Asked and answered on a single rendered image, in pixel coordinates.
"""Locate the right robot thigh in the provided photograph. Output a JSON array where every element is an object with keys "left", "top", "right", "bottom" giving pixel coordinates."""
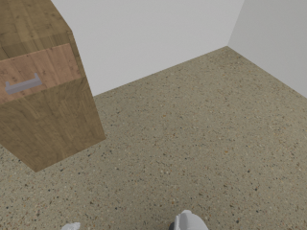
[{"left": 174, "top": 212, "right": 208, "bottom": 230}]

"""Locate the drawer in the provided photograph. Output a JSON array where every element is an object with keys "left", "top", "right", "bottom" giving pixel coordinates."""
[{"left": 0, "top": 43, "right": 81, "bottom": 104}]

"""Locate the handle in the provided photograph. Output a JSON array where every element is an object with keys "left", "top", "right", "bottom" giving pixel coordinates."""
[{"left": 5, "top": 73, "right": 42, "bottom": 95}]

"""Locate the cabinet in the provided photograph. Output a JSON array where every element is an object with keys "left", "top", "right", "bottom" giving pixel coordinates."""
[{"left": 0, "top": 0, "right": 106, "bottom": 173}]

